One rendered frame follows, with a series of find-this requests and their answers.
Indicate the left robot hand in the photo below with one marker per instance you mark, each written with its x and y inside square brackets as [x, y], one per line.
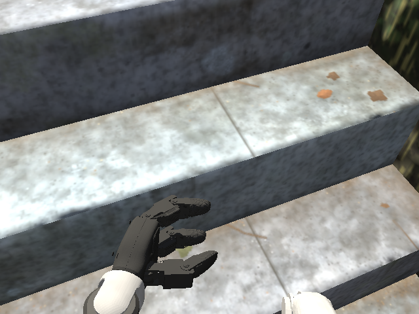
[143, 243]

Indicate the right robot thigh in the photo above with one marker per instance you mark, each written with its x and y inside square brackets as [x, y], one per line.
[306, 303]

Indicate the robot left forearm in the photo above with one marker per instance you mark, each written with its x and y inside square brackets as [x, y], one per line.
[118, 292]

